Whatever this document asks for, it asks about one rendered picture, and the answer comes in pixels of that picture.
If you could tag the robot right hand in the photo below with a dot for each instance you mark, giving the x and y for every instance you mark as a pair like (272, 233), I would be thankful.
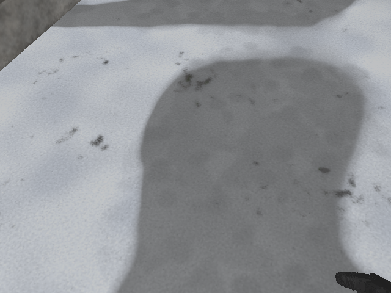
(363, 283)

